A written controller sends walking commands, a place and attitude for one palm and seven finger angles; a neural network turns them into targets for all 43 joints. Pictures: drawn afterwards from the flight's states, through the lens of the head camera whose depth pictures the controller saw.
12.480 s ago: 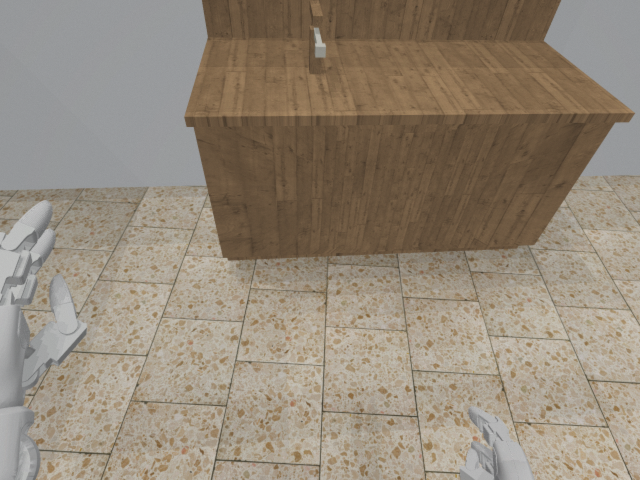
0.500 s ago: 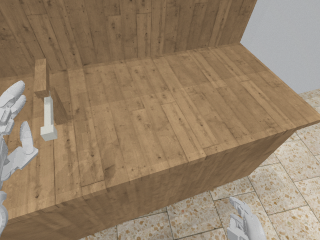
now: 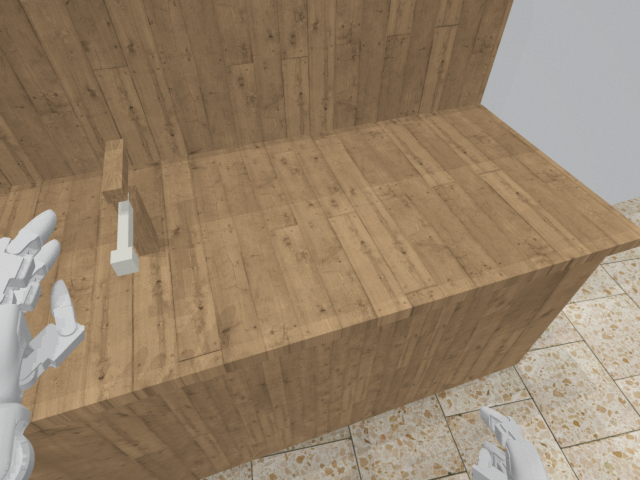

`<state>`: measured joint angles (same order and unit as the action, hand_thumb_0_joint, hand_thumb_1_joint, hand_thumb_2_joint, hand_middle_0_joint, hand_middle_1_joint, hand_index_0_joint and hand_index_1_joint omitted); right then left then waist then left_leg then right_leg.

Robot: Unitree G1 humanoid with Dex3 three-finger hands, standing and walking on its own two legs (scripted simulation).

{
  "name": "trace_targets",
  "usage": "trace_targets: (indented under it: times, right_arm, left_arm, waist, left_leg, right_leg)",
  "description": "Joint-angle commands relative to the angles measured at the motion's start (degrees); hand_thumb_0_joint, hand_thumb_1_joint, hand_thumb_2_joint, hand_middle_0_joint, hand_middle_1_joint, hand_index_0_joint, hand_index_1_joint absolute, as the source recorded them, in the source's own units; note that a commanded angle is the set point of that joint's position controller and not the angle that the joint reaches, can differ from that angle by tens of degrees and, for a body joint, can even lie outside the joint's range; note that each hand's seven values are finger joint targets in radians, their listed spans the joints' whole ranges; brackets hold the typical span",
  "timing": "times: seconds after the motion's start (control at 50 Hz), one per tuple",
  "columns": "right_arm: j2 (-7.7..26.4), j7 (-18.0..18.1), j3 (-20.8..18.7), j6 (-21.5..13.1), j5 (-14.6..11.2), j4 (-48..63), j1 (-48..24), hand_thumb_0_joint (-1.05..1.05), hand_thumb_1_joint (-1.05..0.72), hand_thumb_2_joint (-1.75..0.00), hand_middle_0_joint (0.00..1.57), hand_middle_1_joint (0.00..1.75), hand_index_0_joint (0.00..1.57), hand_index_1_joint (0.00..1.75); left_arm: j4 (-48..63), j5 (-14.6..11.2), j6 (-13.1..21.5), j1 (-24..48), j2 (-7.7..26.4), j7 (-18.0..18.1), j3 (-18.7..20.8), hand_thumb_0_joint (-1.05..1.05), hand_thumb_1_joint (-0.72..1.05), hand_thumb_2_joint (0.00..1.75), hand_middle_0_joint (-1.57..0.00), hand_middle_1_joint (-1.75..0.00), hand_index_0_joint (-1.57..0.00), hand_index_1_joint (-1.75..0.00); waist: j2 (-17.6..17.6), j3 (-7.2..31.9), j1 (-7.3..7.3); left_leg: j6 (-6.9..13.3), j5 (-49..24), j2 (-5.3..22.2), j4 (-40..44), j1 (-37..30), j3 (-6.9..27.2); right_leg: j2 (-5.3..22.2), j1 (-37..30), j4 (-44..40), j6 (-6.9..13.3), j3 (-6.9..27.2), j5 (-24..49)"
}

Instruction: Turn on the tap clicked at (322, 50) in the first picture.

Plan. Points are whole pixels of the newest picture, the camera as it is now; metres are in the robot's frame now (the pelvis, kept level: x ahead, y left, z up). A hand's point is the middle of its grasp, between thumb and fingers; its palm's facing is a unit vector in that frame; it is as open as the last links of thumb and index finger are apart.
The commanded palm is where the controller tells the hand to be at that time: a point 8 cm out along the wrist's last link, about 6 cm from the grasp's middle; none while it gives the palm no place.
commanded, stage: come to a stop and stand still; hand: left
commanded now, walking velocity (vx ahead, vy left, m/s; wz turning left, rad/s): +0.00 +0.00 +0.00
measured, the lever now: (125, 261) +0.37 +0.32 +0.06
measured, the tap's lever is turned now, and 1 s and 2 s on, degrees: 0 0 0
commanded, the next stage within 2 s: look again from close up in 1.22 s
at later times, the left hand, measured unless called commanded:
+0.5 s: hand (27, 311) +0.22 +0.31 +0.16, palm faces +0.36 -0.84 -0.40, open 7.4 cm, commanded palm +0.16 +0.34 +0.18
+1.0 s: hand (67, 306) +0.23 +0.28 +0.16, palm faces +0.37 -0.84 -0.39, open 7.4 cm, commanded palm +0.17 +0.31 +0.18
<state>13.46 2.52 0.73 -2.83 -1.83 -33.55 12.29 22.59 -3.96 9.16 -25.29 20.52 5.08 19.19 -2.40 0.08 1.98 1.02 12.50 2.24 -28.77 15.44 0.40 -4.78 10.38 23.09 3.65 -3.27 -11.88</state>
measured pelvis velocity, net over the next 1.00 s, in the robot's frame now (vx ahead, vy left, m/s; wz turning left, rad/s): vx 0.02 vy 0.03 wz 0.01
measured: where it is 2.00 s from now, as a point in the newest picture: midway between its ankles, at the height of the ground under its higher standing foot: outside the picture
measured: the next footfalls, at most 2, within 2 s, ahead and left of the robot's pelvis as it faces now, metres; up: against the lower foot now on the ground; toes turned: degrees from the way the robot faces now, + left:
none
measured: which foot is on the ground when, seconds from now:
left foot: down 0.00-1.00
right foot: down 0.00-1.00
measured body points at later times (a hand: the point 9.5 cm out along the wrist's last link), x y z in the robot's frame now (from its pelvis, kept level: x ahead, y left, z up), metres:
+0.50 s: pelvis +0.00 +0.06 +0.00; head +0.02 +0.08 +0.45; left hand +0.20 +0.35 +0.18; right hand +0.17 -0.15 -0.07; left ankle +0.03 +0.13 -0.74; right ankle +0.01 -0.07 -0.74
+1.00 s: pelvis +0.02 +0.03 +0.00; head +0.03 +0.04 +0.45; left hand +0.21 +0.32 +0.18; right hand +0.20 -0.19 -0.07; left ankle +0.03 +0.13 -0.74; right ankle +0.01 -0.07 -0.74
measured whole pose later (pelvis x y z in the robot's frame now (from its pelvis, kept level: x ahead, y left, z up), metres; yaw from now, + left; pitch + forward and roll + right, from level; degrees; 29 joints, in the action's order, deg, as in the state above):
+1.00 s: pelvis +0.02 +0.03 +0.00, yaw +1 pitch +0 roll -1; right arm 12.3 2.3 1.1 -4.6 -1.4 -32.6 11.0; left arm 25.8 -2.8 9.4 -25.1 21.0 5.5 18.8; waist -0.4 -1.3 1.4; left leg 1.8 11.7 -0.7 -25.3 13.7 -0.2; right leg -1.8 9.1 21.2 1.5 -2.8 -12.2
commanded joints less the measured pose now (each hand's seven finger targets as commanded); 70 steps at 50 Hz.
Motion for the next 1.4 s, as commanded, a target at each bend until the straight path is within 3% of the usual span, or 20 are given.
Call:
trace_targets:
  times: [0.0, 0.08, 0.2, 0.24, 0.32, 0.4, 0.54, 0.68, 0.86, 0.9, 0.92, 1.0, 1.02, 1.1, 1.28, 1.3, 1.32, 1.34, 1.36, 1.38]
  right_arm:
    - [4.75, 0.82, -1.34, -4.93, -0.24, 9.49, -7.63, 0.0, -0.9, -0.9, 0.2, 0.3, 0.2, 0.3]
    - [5.09, 0.85, -1.44, -6.22, 0.34, 9.62, -6.3, 0.0, -0.9, -0.9, 0.2, 0.3, 0.2, 0.3]
    - [4.61, 0.34, -1.07, -7.41, 0.5, 9.9, -6.47, 0.0, -0.9, -0.9, 0.2, 0.3, 0.2, 0.3]
    - [4.35, 0.4, -1.22, -7.75, 0.77, 10.24, -5.68, 0.0, -0.9, -0.9, 0.2, 0.3, 0.2, 0.3]
    - [4.64, 0.17, -1.16, -8.33, 1.17, 9.44, -4.64, 0.0, -0.9, -0.9, 0.2, 0.3, 0.2, 0.3]
    - [4.46, -0.02, -1.57, -8.7, 0.85, 9.08, -4.31, 0.0, -0.9, -0.9, 0.2, 0.3, 0.2, 0.3]
    - [4.74, 0.01, -1.97, -7.65, 1.12, 9.08, -4.19, 0.0, -0.9, -0.9, 0.2, 0.3, 0.2, 0.3]
    - [4.64, 0.02, -2.05, -6.62, 0.86, 9.53, -4.58, 0.0, -0.9, -0.9, 0.2, 0.3, 0.2, 0.3]
    - [5.07, 0.32, -2.25, -5.35, 0.39, 9.56, -5.07, 0.0, -0.9, -0.9, 0.2, 0.3, 0.2, 0.3]
    - [4.8, 0.42, -1.98, -5.06, -0.06, 9.55, -6.02, 0.0, -0.9, -0.9, 0.2, 0.3, 0.2, 0.3]
    - [5.21, 0.39, -1.88, -4.78, 0.45, 9.35, -5.55, 0.0, -0.9, -0.9, 0.2, 0.3, 0.2, 0.3]
    - [4.85, 0.52, -2.07, -4.41, -0.25, 9.57, -6.35, 0.0, -0.9, -0.9, 0.2, 0.3, 0.2, 0.3]
    - [5.29, 0.51, -1.96, -4.27, 0.27, 9.49, -6.02, 0.0, -0.9, -0.9, 0.2, 0.3, 0.2, 0.3]
    - [4.95, 0.63, -2.09, -4.42, -0.3, 9.53, -6.62, 0.0, -0.9, -0.9, 0.2, 0.3, 0.2, 0.3]
    - [5.27, 0.62, -2.25, -4.63, 0.03, 9.56, -5.82, 0.0, -0.9, -0.9, 0.2, 0.3, 0.2, 0.3]
    - [8.15, 5.14, 8.88, -4.68, -3.74, 16.91, 1.66, 0.0, -0.9, -0.9, 0.2, 0.3, 0.2, 0.3]
    - [2.1, 4.21, 0.84, -7.42, -1.92, 11.16, 0.15, 0.0, -0.9, -0.9, 0.2, 0.3, 0.2, 0.3]
    - [4.02, 1.84, 1.26, -7.04, 0.26, 8.7, -4.86, 0.0, -0.9, -0.9, 0.2, 0.3, 0.2, 0.3]
    - [8.54, 1.13, -0.69, -7.03, 1.22, 8.92, -4.12, 0.0, -0.9, -0.9, 0.2, 0.3, 0.2, 0.3]
    - [8.33, 0.34, -1.5, -7.61, 1.6, 9.28, -2.65, 0.0, -0.9, -0.9, 0.2, 0.3, 0.2, 0.3]
  left_arm:
    - [12.39, 0.42, 3.07, 8.65, 10.27, 0.96, 4.01, 0.0, 0.9, 0.9, -0.2, -0.3, -0.2, -0.3]
    - [14.11, 1.25, 3.63, 11.21, 10.62, 1.46, 4.05, 0.0, 0.9, 0.9, -0.2, -0.3, -0.2, -0.3]
    - [15.69, 2.11, 4.86, 7.02, 11.69, 1.42, 6.59, 0.0, 0.9, 0.9, -0.2, -0.3, -0.2, -0.3]
    - [16.37, 2.41, 5.24, 7.16, 11.15, 1.29, 6.48, 0.0, 0.9, 0.9, -0.2, -0.3, -0.2, -0.3]
    - [15.01, 2.48, 5.55, 5.12, 9.86, 0.7, 5.8, 0.0, 0.9, 0.9, -0.2, -0.3, -0.2, -0.3]
    - [16.02, 2.68, 5.51, 5.76, 10.35, 0.87, 6.02, 0.0, 0.9, 0.9, -0.2, -0.3, -0.2, -0.3]
    - [16.26, 2.14, 5.09, 6.45, 10.28, 0.96, 5.61, 0.0, 0.9, 0.9, -0.2, -0.3, -0.2, -0.3]
    - [16.34, 1.61, 4.74, 4.55, 10.66, 1.22, 6.65, 0.0, 0.9, 0.9, -0.2, -0.3, -0.2, -0.3]
    - [15.79, 1.07, 4.13, 3.98, 10.1, 1.4, 6.2, 0.0, 0.9, 0.9, -0.2, -0.3, -0.2, -0.3]
    - [14.95, 1.07, 3.61, 3.09, 11.27, 1.64, 7.25, 0.0, 0.9, 0.9, -0.2, -0.3, -0.2, -0.3]
    - [14.34, 0.92, 3.77, 3.51, 9.2, 1.36, 5.43, 0.0, 0.9, 0.9, -0.2, -0.3, -0.2, -0.3]
    - [15.04, 0.84, 3.23, 3.15, 11.54, 1.77, 7.34, 0.0, 0.9, 0.9, -0.2, -0.3, -0.2, -0.3]
    - [14.69, 0.69, 3.42, 3.78, 9.7, 1.52, 5.58, 0.0, 0.9, 0.9, -0.2, -0.3, -0.2, -0.3]
    - [15.06, 0.67, 3.11, 3.69, 11.58, 1.93, 7.15, 0.0, 0.9, 0.9, -0.2, -0.3, -0.2, -0.3]
    - [15.45, 0.59, 3.15, 3.9, 10.89, 1.98, 6.37, 0.0, 0.9, 0.9, -0.2, -0.3, -0.2, -0.3]
    - [38.96, 1.96, 13.16, 59.11, 56.92, 3.31, 20.63, 0.0, 0.9, 0.9, -0.2, -0.3, -0.2, -0.3]
    - [9.98, 4.26, 9.8, 33.09, 27.22, 2.53, 20.95, 0.0, 0.9, 0.9, -0.2, -0.3, -0.2, -0.3]
    - [7.39, 2.75, 7.4, 25.1, 21.0, 2.36, 14.71, 0.0, 0.9, 0.9, -0.2, -0.3, -0.2, -0.3]
    - [5.14, 1.83, 6.76, 21.24, 24.19, 2.65, 15.72, 0.0, 0.9, 0.9, -0.2, -0.3, -0.2, -0.3]
    - [5.14, 0.82, 7.49, 17.34, 22.17, 1.67, 14.12, 0.0, 0.9, 0.9, -0.2, -0.3, -0.2, -0.3]
  waist:
    - [2.65, 1.36, -0.65]
    - [1.41, 1.39, -0.87]
    - [-6.66, 3.03, -0.36]
    - [-6.25, 3.43, -0.34]
    - [-4.48, 3.92, -0.43]
    - [-4.15, 5.72, -0.6]
    - [-3.19, 6.86, -0.66]
    - [-2.2, 7.09, -0.71]
    - [-1.47, 8.69, -1.0]
    - [-0.39, 7.69, -0.96]
    - [0.26, 7.3, -1.09]
    - [0.95, 7.4, -1.03]
    - [1.28, 6.86, -1.14]
    - [0.35, 5.91, -1.09]
    - [0.08, 5.64, -1.09]
    - [-13.31, -3.96, -5.26]
    - [-0.08, 0.09, -0.53]
    - [4.74, 0.56, -1.35]
    - [4.04, 2.58, 0.34]
    - [4.17, 6.06, 0.06]
  left_leg:
    - [2.37, 2.85, 1.4, 3.18, -8.08, 3.71]
    - [2.2, 7.13, 1.78, 6.06, -5.01, 5.31]
    - [2.28, 16.21, 5.47, 17.09, 0.25, 11.03]
    - [2.24, 18.01, 6.51, 18.98, 2.18, 12.19]
    - [0.46, 11.95, 6.37, 18.45, -0.58, 11.12]
    - [-2.09, -0.64, 5.59, 15.43, -6.61, 9.2]
    - [-3.73, -13.97, 4.9, 11.6, -8.75, 7.65]
    - [-2.06, -10.0, 4.07, 9.97, -7.42, 6.56]
    - [0.08, -16.14, 3.34, 5.91, -8.34, 5.72]
    - [0.41, -14.77, 3.1, 5.81, -7.49, 5.73]
    - [0.83, -13.61, 3.0, 5.44, -6.81, 5.59]
    - [1.31, -11.69, 2.72, 4.72, -6.37, 5.28]
    - [1.41, -10.4, 2.54, 4.65, -5.65, 5.41]
    - [1.39, -6.68, 2.44, 5.14, -5.16, 5.6]
    - [1.52, -4.23, 2.55, 5.52, -4.15, 6.1]
    - [1.98, 2.43, -2.14, 4.73, 8.56, 4.19]
    - [1.5, 4.05, 4.25, 3.0, 1.47, 5.31]
    - [0.71, 3.0, 1.79, 5.45, -0.57, 4.98]
    - [0.38, 1.73, 0.46, 2.64, -3.0, 4.22]
    - [0.18, 1.45, 0.15, 0.36, -2.54, 3.64]
  right_leg:
    - [11.53, 9.91, -11.34, -3.42, 11.81, -7.79]
    - [10.57, 7.44, -9.6, -1.51, 10.59, -10.42]
    - [6.71, -0.77, -1.61, -2.36, 5.53, -3.36]
    - [6.29, -3.08, 0.14, -2.67, 4.86, -1.58]
    - [6.2, -2.06, 0.03, -2.78, 3.9, 0.35]
    - [6.78, -0.58, -0.64, -2.14, 3.41, 2.25]
    - [7.66, -1.87, -1.84, -1.48, 3.09, 5.12]
    - [8.61, -3.11, -3.33, -1.19, 4.19, 7.49]
    - [9.91, -2.85, -3.68, -0.95, 6.12, 14.28]
    - [10.2, -2.4, -4.3, -1.04, 6.66, 13.83]
    - [10.15, -2.01, -4.54, -1.04, 6.55, 13.87]
    - [10.94, -2.03, -5.13, -1.04, 7.88, 14.28]
    - [10.85, -1.59, -5.33, -1.03, 7.64, 13.26]
    - [11.07, -0.52, -5.98, -0.91, 8.43, 9.92]
    - [10.83, -0.3, -5.84, -1.03, 8.31, 7.53]
    - [6.56, 1.63, -4.29, -6.03, 5.51, -3.24]
    - [10.72, 9.08, -3.33, -3.19, 4.05, -10.84]
    - [8.64, 7.76, -5.06, -2.12, 5.48, -9.6]
    - [9.16, 8.58, -5.88, -0.66, 8.19, -5.91]
    - [11.1, 7.24, -5.23, 0.21, 10.33, -2.61]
